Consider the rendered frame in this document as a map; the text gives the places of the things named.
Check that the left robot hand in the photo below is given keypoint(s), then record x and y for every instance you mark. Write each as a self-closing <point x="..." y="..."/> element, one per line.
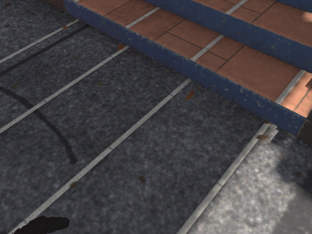
<point x="44" y="225"/>

